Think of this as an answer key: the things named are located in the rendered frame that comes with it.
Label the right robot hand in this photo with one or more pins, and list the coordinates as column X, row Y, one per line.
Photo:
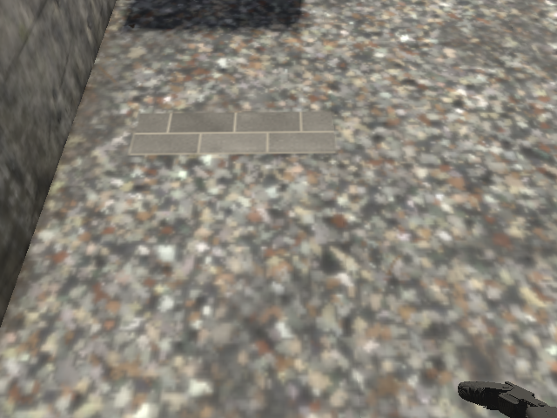
column 511, row 400

